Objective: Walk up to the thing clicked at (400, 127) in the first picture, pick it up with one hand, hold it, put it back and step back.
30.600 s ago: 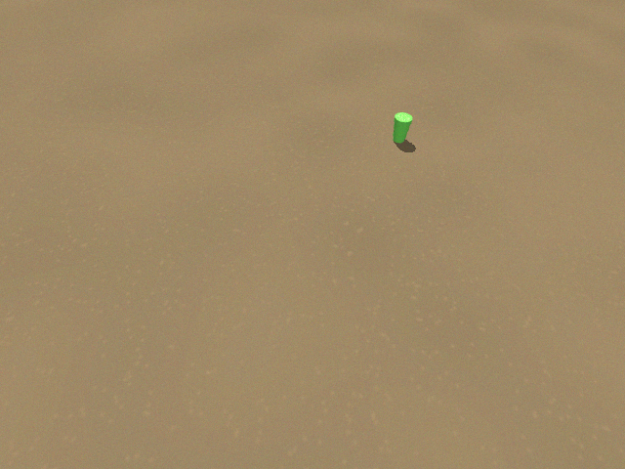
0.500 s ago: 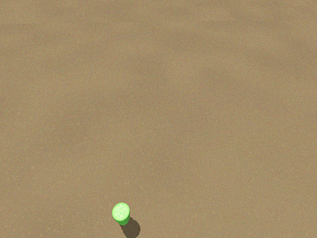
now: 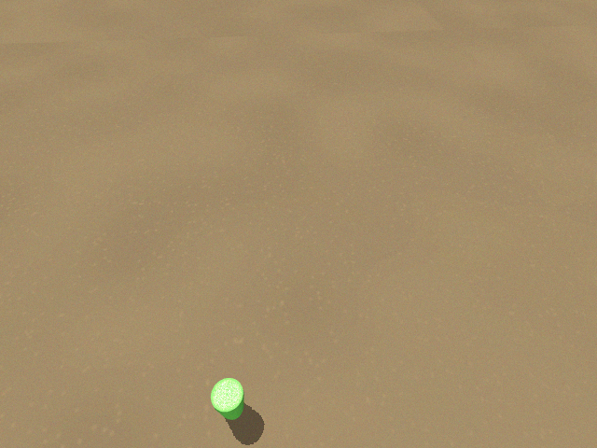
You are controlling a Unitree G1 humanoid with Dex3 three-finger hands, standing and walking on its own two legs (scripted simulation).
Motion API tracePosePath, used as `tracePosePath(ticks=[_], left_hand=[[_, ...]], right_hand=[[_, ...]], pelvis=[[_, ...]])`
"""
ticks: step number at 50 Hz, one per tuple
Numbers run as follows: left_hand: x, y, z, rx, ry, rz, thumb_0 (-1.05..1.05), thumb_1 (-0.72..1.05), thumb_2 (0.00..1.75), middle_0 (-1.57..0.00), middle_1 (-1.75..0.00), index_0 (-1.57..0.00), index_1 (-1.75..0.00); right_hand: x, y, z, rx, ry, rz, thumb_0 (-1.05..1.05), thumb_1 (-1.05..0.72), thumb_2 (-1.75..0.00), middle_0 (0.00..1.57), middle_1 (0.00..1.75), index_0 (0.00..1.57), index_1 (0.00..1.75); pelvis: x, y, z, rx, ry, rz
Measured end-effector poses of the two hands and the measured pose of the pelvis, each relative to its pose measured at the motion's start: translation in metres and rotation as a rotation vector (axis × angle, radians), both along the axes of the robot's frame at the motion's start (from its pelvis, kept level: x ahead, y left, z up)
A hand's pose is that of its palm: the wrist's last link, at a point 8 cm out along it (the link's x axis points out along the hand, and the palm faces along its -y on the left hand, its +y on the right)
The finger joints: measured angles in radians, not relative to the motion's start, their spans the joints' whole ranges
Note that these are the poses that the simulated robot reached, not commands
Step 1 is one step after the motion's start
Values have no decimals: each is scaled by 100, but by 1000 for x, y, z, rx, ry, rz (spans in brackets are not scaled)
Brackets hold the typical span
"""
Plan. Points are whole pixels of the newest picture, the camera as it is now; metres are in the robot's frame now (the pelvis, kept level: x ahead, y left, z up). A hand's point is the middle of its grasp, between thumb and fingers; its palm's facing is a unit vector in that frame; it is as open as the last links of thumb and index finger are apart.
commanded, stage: stand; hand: left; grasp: from the side
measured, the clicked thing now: (230, 402) +0.39 +0.22 -0.71
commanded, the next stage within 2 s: step back in 1.10 s
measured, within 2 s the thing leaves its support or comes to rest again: neither
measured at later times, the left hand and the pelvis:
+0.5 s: hand out of the picture +0.09 +0.24 -0.15, palm faces -0.02 -0.94 -0.34, open 7.4 cm; pelvis +0.02 -0.01 +0.00, yaw +0 degrees
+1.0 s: hand out of the picture +0.10 +0.23 -0.15, palm faces -0.02 -0.94 -0.34, open 7.4 cm; pelvis +0.03 -0.01 +0.00, yaw -1 degrees
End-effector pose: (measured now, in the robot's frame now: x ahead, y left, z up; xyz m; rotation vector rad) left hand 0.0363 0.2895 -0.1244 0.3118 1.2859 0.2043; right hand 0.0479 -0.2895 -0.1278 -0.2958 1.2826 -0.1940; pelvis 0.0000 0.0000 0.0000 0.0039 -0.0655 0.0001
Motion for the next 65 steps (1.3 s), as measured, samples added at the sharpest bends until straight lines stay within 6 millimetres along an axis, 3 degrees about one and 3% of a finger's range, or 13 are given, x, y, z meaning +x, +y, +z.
tracePosePath(ticks=[22,55,65], left_hand=[[49,-8,8,-2,-65,-21,0,90,90,-21,-30,-20,-30],[60,-13,10,2,-55,-19,0,90,90,-21,-30,-20,-30],[57,13,2,44,-75,-17,0,90,90,-21,-30,-20,-30]], right_hand=[[30,-8,5,-4,-38,4,0,-91,-89,20,30,20,30],[41,-19,6,-7,-33,5,0,-91,-89,20,30,20,30],[31,-32,3,-61,-20,0,0,-91,-89,20,30,20,30]], pelvis=[[16,-7,3,-1,8,-4],[27,-16,4,1,19,-10],[-3,-5,-8,-11,36,-9]])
